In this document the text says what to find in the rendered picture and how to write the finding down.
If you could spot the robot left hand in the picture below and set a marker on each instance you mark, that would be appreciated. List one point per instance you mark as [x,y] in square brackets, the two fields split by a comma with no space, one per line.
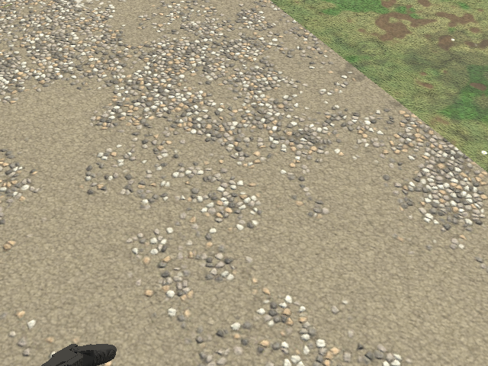
[86,355]

